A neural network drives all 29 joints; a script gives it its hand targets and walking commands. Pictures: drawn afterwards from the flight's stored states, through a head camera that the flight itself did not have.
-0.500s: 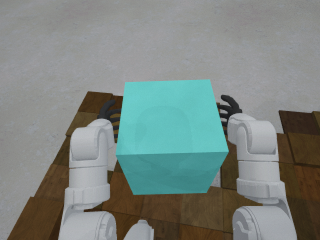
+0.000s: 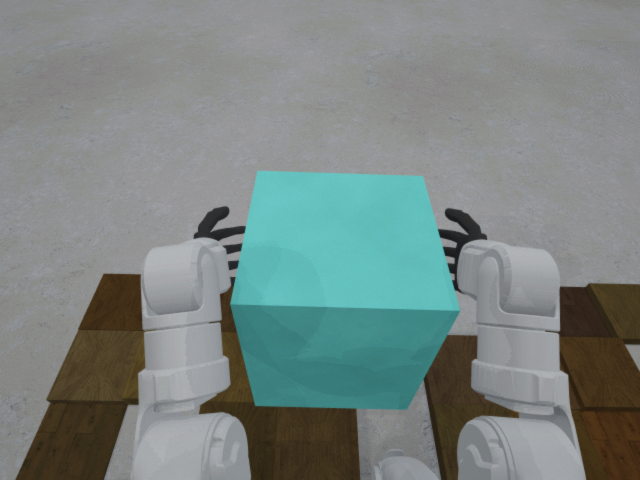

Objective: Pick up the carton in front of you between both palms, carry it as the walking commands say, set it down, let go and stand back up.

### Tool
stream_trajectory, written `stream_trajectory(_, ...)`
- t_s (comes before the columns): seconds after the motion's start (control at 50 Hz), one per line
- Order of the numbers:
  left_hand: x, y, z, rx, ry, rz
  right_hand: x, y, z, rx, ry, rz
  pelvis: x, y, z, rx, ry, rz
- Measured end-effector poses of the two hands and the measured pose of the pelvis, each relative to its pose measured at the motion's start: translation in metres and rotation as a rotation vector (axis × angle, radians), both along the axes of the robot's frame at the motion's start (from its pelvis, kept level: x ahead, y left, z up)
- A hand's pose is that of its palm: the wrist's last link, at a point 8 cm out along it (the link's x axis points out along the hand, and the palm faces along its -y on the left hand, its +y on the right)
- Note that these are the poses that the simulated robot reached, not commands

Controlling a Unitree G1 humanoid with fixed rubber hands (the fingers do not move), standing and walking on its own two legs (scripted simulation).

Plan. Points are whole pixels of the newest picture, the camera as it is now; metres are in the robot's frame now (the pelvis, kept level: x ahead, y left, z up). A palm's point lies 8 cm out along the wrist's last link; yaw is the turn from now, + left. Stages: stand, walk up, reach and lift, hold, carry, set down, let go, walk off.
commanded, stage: carry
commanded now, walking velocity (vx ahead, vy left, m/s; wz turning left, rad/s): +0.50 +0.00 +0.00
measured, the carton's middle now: (335, 295) +0.35 -0.01 +0.04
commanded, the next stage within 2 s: none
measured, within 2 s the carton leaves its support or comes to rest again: neither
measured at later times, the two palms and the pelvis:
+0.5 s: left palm (205, 157) +0.58 +0.18 +0.10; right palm (389, 148) +0.60 -0.12 +0.09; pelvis +0.33 +0.01 +0.01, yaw +2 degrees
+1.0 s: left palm (224, 34) +0.99 +0.18 +0.12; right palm (359, 38) +0.97 -0.12 +0.12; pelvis +0.61 +0.04 +0.00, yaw -1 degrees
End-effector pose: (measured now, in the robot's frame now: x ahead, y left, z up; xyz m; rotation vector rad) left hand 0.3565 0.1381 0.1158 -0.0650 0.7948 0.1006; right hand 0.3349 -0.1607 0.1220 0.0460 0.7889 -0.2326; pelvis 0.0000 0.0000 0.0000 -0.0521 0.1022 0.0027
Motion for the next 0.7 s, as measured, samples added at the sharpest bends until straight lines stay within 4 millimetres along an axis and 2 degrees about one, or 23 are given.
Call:
stream_trajectory(0.08,0.027,-0.001,-0.028,-0.012,0.012,0.042,0.034,-0.001,-0.027,0.019,0.014,-0.006,0.061,-0.005,0.000,0.014,-0.010,-0.009)
stream_trajectory(0.14,0.050,-0.002,-0.046,-0.016,0.003,0.076,0.063,-0.002,-0.048,0.053,0.002,0.007,0.112,-0.011,-0.007,0.015,-0.024,-0.002)
stream_trajectory(0.2,0.074,-0.001,-0.054,0.037,0.011,0.054,0.094,0.000,-0.059,0.052,0.015,0.052,0.149,-0.014,-0.005,-0.009,-0.026,0.011)
stream_trajectory(0.3,0.103,0.010,-0.051,0.049,0.034,0.095,0.142,0.012,-0.054,0.022,0.038,0.134,0.204,-0.016,0.010,0.020,-0.023,0.027)
stream_trajectory(0.38,0.139,0.019,-0.038,0.062,0.014,0.110,0.184,0.021,-0.042,0.020,0.017,0.162,0.253,-0.010,0.019,0.045,-0.022,0.031)
stream_trajectory(0.48,0.209,0.033,-0.023,0.065,-0.054,0.096,0.247,0.035,-0.030,0.018,-0.049,0.146,0.320,0.008,0.016,0.043,-0.040,0.027)
stream_trajectory(0.56,0.285,0.050,-0.015,0.069,-0.129,0.055,0.314,0.051,-0.020,-0.016,-0.122,0.133,0.376,0.027,-0.001,0.035,-0.065,0.014)
stream_trajectory(0.62,0.346,0.057,-0.012,0.097,-0.132,-0.009,0.364,0.058,-0.015,-0.057,-0.120,0.126,0.405,0.040,-0.009,0.051,-0.063,-0.001)
stream_trajectory(0.7,0.414,0.056,-0.004,0.109,-0.072,-0.070,0.415,0.057,-0.012,-0.088,-0.051,0.111,0.437,0.052,-0.004,0.040,-0.046,-0.015)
